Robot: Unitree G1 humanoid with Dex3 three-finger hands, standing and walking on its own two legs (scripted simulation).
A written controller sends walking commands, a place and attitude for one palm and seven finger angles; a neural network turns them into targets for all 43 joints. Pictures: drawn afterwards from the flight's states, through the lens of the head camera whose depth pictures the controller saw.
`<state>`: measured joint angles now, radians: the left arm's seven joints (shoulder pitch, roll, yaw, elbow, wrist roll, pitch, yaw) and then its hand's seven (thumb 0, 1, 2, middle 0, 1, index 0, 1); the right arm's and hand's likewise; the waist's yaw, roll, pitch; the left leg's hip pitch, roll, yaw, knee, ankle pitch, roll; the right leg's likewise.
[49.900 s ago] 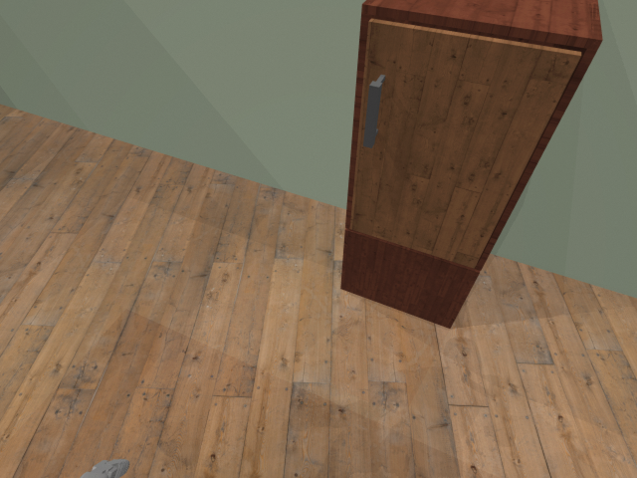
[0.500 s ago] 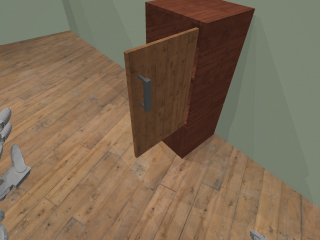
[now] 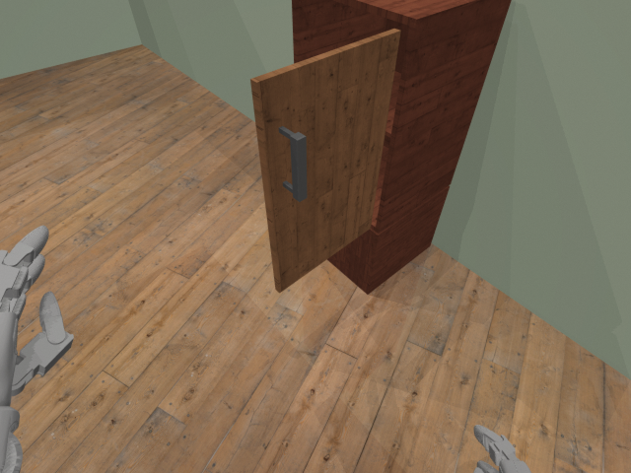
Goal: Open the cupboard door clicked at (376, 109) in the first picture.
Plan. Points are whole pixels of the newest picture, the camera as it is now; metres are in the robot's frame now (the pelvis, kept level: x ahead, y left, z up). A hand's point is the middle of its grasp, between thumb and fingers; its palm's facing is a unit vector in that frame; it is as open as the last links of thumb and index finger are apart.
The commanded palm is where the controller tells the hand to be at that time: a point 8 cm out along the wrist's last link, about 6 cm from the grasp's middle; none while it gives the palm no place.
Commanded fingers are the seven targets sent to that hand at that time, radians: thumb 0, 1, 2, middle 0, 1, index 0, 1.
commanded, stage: let the arm hang, fingers relaxed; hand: left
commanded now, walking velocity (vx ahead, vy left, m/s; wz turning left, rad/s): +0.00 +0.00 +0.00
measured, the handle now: (292, 164) +0.66 +0.09 +0.03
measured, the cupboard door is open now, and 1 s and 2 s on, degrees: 92 92 92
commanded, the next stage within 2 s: look to check the result in 1.06 s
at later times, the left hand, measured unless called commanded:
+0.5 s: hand out of the picture -0.02 +0.20 -0.16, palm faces +0.04 -0.97 -0.26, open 7.2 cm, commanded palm none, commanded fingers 0.00 0.90 0.90 -0.20 -0.30 -0.20 -0.30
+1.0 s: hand out of the picture +0.03 +0.18 -0.16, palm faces +0.03 -0.98 -0.22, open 7.4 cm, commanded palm none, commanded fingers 0.00 0.90 0.90 -0.20 -0.30 -0.20 -0.30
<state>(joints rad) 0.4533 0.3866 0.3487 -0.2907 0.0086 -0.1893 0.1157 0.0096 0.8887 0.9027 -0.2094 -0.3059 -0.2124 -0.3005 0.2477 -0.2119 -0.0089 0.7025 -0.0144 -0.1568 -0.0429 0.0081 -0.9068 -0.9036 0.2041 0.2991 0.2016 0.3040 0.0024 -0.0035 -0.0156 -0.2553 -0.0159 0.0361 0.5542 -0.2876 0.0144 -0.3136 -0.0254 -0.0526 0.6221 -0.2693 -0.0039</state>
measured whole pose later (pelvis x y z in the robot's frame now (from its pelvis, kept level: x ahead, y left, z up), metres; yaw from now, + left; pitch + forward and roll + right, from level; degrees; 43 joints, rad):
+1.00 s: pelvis -0.01 +0.00 +0.01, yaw +0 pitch -2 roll +0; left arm 0.20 0.16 0.01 1.13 0.01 0.00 0.02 0.00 0.91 0.90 -0.20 -0.30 -0.20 -0.30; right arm 0.26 -0.17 -0.01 1.12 -0.02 0.00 -0.03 0.00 -0.91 -0.90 0.20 0.30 0.20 0.30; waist 0.00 0.02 0.04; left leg -0.18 -0.01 0.02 0.40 -0.20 0.01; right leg -0.20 0.00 -0.05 0.41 -0.19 -0.02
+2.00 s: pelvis +0.03 -0.01 +0.02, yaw +0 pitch -1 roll +0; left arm 0.10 0.29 0.01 1.13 0.01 -0.02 0.01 0.00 0.90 0.90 -0.20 -0.30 -0.21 -0.30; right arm 0.12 -0.30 -0.01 1.12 -0.02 -0.01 -0.01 0.00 -0.91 -0.90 0.20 0.30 0.20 0.30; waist 0.00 0.03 0.06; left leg -0.09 0.00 0.01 0.30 -0.20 0.00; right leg -0.12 0.01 -0.06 0.32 -0.19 -0.03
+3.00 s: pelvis +0.04 +0.00 +0.02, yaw +0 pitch -1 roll +0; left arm 0.11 0.30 0.01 1.14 0.01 -0.01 0.01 0.01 0.90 0.90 -0.20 -0.30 -0.21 -0.30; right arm 0.13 -0.30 0.00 1.13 -0.02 -0.01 -0.01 0.00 -0.91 -0.90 0.20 0.30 0.20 0.30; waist 0.00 0.02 0.06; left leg -0.07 0.00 0.02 0.28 -0.20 0.00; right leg -0.10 0.01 -0.04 0.30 -0.19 -0.02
